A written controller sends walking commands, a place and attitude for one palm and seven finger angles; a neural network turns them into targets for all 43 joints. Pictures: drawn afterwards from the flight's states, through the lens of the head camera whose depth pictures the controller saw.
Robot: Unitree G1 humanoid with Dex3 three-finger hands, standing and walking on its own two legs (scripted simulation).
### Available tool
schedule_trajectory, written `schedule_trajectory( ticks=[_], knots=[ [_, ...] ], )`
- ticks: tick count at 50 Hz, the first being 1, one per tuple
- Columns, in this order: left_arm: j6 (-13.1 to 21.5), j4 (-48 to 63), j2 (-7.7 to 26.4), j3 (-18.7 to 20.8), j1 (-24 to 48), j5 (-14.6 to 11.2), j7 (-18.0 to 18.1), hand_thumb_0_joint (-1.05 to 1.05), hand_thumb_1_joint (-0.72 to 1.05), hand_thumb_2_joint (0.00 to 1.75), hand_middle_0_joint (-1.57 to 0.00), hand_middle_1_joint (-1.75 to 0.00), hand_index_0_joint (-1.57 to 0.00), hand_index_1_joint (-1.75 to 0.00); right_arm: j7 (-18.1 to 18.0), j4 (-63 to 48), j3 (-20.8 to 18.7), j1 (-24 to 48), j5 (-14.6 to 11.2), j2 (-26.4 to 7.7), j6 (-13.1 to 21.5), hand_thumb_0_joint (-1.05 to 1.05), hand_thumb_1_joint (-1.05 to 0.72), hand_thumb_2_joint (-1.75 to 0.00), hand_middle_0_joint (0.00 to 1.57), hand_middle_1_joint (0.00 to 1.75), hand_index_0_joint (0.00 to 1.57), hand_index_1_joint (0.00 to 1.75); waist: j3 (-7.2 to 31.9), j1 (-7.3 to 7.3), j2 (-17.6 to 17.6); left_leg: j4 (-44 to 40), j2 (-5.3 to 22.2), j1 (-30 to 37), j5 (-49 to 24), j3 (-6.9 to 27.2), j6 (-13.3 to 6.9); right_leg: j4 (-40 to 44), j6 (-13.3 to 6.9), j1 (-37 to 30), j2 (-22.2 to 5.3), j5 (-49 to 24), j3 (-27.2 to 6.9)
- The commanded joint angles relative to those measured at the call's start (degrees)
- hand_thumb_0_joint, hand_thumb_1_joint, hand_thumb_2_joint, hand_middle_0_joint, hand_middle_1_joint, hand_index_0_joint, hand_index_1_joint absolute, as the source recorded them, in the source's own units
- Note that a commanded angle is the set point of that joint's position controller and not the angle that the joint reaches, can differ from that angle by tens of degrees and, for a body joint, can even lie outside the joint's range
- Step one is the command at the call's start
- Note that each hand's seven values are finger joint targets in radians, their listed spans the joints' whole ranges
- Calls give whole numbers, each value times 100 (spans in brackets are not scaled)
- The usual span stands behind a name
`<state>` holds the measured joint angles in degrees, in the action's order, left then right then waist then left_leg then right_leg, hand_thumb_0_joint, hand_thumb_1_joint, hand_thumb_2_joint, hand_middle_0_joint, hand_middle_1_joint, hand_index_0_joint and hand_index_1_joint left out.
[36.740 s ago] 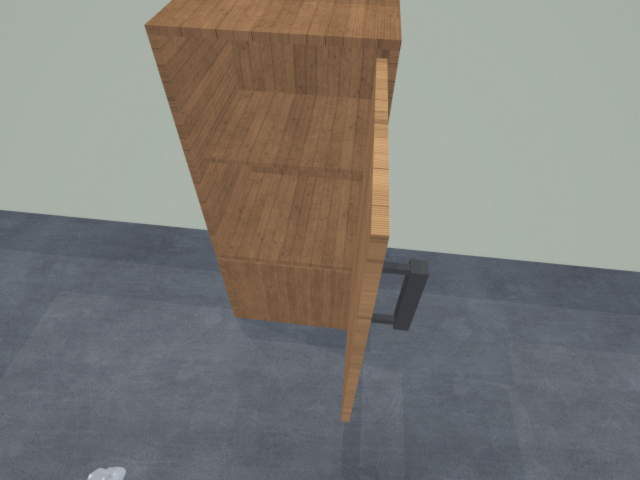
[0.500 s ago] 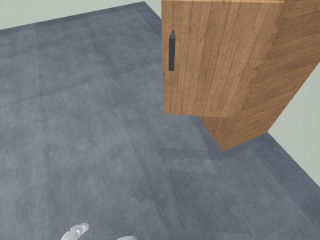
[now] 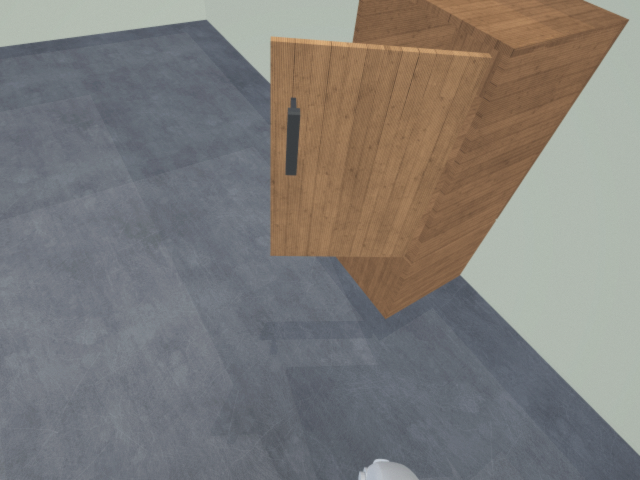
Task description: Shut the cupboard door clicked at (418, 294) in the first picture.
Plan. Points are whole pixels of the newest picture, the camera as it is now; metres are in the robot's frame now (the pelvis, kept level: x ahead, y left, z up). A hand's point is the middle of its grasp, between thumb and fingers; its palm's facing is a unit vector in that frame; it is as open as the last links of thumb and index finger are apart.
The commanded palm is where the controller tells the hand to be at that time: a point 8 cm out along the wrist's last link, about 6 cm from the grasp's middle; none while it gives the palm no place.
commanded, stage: take the last steps up to it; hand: left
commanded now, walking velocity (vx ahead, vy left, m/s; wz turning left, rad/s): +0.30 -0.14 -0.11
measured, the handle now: (292, 137) +0.71 +0.08 +0.01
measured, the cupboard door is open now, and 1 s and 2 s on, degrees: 61 61 61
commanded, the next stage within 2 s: come to a stop and stand still in 0.54 s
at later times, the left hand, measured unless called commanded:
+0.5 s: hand (245, 453) +0.19 +0.10 -0.19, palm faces +0.01 -0.98 -0.19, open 7.2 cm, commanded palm none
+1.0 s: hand (284, 371) +0.32 +0.06 -0.18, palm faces +0.01 -0.97 -0.23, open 7.3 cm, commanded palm none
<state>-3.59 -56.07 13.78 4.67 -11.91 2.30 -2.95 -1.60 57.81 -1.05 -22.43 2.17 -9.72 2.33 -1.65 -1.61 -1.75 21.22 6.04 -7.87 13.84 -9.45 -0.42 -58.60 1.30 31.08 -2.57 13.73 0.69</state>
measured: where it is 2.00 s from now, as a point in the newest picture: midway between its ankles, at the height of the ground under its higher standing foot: (330, 479)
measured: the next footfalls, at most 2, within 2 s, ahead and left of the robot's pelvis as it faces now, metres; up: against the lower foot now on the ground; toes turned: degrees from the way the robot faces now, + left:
right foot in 0.24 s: +0.15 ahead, -0.20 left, +0.00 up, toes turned -7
left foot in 0.54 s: +0.28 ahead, +0.01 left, +0.00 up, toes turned +7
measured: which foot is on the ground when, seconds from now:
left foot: down 0.00-0.24, up 0.26-0.52, down 0.54-0.84, up 0.86-1.00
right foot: up 0.00-0.22, down 0.24-0.54, up 0.56-0.80, down 0.82-1.00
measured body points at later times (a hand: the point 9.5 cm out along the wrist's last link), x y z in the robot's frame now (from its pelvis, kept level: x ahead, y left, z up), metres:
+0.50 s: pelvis +0.16 -0.08 -0.02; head +0.18 -0.07 +0.43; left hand +0.19 +0.16 -0.18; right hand +0.21 -0.33 -0.16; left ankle +0.22 +0.01 -0.74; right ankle +0.11 -0.20 -0.75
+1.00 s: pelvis +0.26 -0.13 -0.02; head +0.31 -0.14 +0.43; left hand +0.32 +0.11 -0.17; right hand +0.29 -0.38 -0.17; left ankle +0.21 -0.02 -0.70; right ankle +0.29 -0.26 -0.75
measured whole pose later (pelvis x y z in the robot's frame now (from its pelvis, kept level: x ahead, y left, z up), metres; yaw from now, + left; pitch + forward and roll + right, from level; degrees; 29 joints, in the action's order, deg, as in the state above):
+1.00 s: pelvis +0.26 -0.13 -0.02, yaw +0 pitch +0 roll +1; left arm -0.9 -58.4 9.1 2.3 -9.1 2.1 2.0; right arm -1.3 59.0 -3.3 -11.2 0.1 -12.1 -3.3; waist -6.5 0.2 0.2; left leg 53.0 -1.4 -19.9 31.9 -2.0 1.7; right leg -29.9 0.7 17.5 -3.8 12.1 1.3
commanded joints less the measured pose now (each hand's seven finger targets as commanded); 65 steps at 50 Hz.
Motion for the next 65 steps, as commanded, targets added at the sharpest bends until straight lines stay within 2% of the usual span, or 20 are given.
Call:
schedule_trajectory(
  ticks=[1, 7, 10, 12, 18, 24, 25, 27, 28, 31, 36, 39, 42, 44, 46, 55, 56, 58, 61, 65],
  knots=[
    [183, 555, 65, -51, 852, -35, -69, 0, 90, 90, -20, -30, -20, -30, -65, -44, -340, -562, -4, -1103, 65, 0, -90, -90, 20, 30, 20, 30, -389, -240, 1004, -1231, 1484, 383, 93, 928, -609, 801, 37, 672, -240, -193, 54],
    [303, 441, 101, -52, 871, -60, -55, 0, 90, 90, -20, -30, -20, -30, -5, 96, -404, -391, 27, -1193, 18, 0, -90, -90, 20, 30, 20, 30, -266, -158, 1222, -762, 1455, 72, -310, 672, -542, 2234, -117, -668, -48, 58, 415],
    [458, -83, 420, 34, -520, -52, 26, 0, 90, 90, -20, -30, -20, -30, 50, 149, -382, -244, -57, -1069, -12, 0, -90, -90, 20, 30, 20, 30, 395, 482, 510, 997, 807, -545, -1146, 54, -149, 3429, -364, -2962, 186, -307, 522],
    [571, -501, 1272, 189, -1744, -99, 198, 0, 90, 90, -20, -30, -20, -30, 93, -217, -199, 115, -170, -392, 19, 0, -90, -90, 20, 30, 20, 30, 881, 882, -1431, 3973, -334, -2868, 2364, 25, 113, 4309, -1243, -4502, -1947, -98, -2337],
    [647, -210, 290, -76, -149, -60, 384, 0, 90, 90, -20, -30, -20, -30, 145, -97, -231, 208, -58, -254, -105, 0, -90, -90, 20, 30, 20, 30, 59, -50, -563, 3611, 159, -2085, 1045, 635, 133, 4431, -1243, -2151, -1257, -1076, -380],
    [608, -253, 309, -75, 9, -119, 340, 0, 90, 90, -20, -30, -20, -30, 175, -34, -195, -178, -34, -309, -41, 0, -90, -90, 20, 30, 20, 30, -97, -365, -337, 1012, -285, -218, -345, 189, 129, 3921, -997, -1316, -825, 6, -150],
    [574, -238, 191, -103, -77, -146, 325, 0, 90, 90, -20, -30, -20, -30, 157, 86, -230, -453, -19, -533, 0, 0, -90, -90, 20, 30, 20, 30, 22, -448, 162, 734, -179, 463, -391, 492, 94, 3245, -847, -951, -576, 219, -65],
    [546, 17, -59, -173, -242, -168, 284, 0, 90, 90, -20, -30, -20, -30, 46, 94, -414, -1110, 84, -1472, 1, 0, -90, -90, 20, 30, 20, 30, 215, -604, 1810, -709, 2016, 1099, -37, 3670, -966, 426, -367, 352, 419, 2086, 487],
    [503, 114, 163, -162, 4, -89, 304, 0, 90, 90, -20, -30, -20, -30, -23, 53, -387, -924, 36, -1496, -25, 0, -90, -90, 20, 30, 20, 30, 38, -548, 1536, -780, 2175, 772, -257, 3811, -1210, -497, -373, 630, 177, 2003, -22],
    [487, -93, 94, -95, -139, -75, 236, 0, 90, 90, -20, -30, -20, -30, -47, -271, -231, 118, -18, -913, 39, 0, -90, -90, 20, 30, 20, 30, -131, -46, 871, -812, 1542, -19, -844, 2303, -941, -698, -195, 346, -238, 923, -220],
    [333, -266, -270, -243, -470, -141, 342, 0, 90, 90, -20, -30, -20, -30, -95, -194, -147, 669, -80, -775, -27, 0, -90, -90, 20, 30, 20, 30, 308, 191, 796, -54, 959, -228, -3415, 818, -747, 1889, 6, -1413, -25, 347, 212],
    [345, -353, 59, -171, -840, -96, 384, 0, 90, 90, -20, -30, -20, -30, -60, -111, -203, 902, -168, -735, -174, 0, -90, -90, 20, 30, 20, 30, 254, 404, 548, 440, 433, -565, -1747, 605, -282, 3247, -31, -2139, -50, -1262, 17],
    [366, -180, 820, -82, -518, -57, 427, 0, 90, 90, -20, -30, -20, -30, 46, -109, -267, 485, -214, -403, -378, 0, -90, -90, 20, 30, 20, 30, 116, 113, -318, 1517, -542, -711, 920, 317, 160, 3726, -822, -1762, -1543, -3039, -1401],
    [395, -202, 788, -40, -390, -69, 485, 0, 90, 90, -20, -30, -20, -30, -5, -116, -298, 571, -183, -472, -496, 0, -90, -90, 20, 30, 20, 30, 255, 227, -1292, 2630, -526, -1053, 1887, 595, 202, 3774, -1282, -2066, -1816, -4373, -1697],
    [358, -184, 756, 18, -401, -46, 552, 0, 90, 90, -20, -30, -20, -30, -20, -184, -313, 774, -214, -600, -474, 0, -90, -90, 20, 30, 20, 30, 511, 373, -1186, 3493, -616, -1629, 2049, 985, 198, 3479, -1460, -2748, -1860, -5252, -1590],
    [245, 146, 808, 83, 135, -40, 558, 0, 90, 90, -20, -30, -20, -30, 72, -216, -233, 437, -194, -476, -434, 0, -90, -90, 20, 30, 20, 30, 668, 79, -921, 887, -648, -411, 327, 717, 255, 3342, -842, -2026, -1281, -2391, -876],
    [376, 209, 799, -51, -42, -156, 821, 0, 90, 90, -20, -30, -20, -30, 77, -646, -333, 437, -248, -885, -222, 0, -90, -90, 20, 30, 20, 30, 1752, -160, 765, 74, -334, -157, -303, 432, 312, 2218, -580, -2943, -1079, -3735, -812],
    [202, 470, 364, -219, -250, -169, 682, 0, 90, 90, -20, -30, -20, -30, 86, -1093, -326, 843, -67, -1124, -216, 0, -90, -90, 20, 30, 20, 30, 1140, 221, 2426, 124, 824, -90, -2406, 1650, -309, 1445, -236, -1239, -160, 975, 150],
    [69, 510, 265, -238, 45, -95, 566, 0, 90, 90, -20, -30, -20, -30, 24, -1278, -247, 1129, -32, -972, -309, 0, -90, -90, 20, 30, 20, 30, -332, 201, 1453, -73, 734, -1367, -2103, 1565, -738, 477, -220, -793, 115, 1445, -121],
    [218, 443, 191, -256, -540, -89, 470, 0, 90, 90, -20, -30, -20, -30, 59, -1387, -203, 1257, -63, -944, -259, 0, -90, -90, 20, 30, 20, 30, -261, 452, 328, 40, 516, -1570, 81, 1567, -676, 2238, -254, -1584, 69, 512, -81]
  ],
)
